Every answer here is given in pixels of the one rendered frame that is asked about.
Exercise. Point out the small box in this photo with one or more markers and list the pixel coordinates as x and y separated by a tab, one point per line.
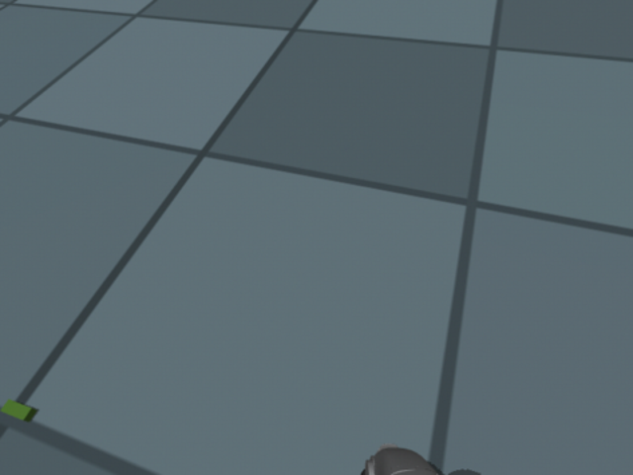
18	410

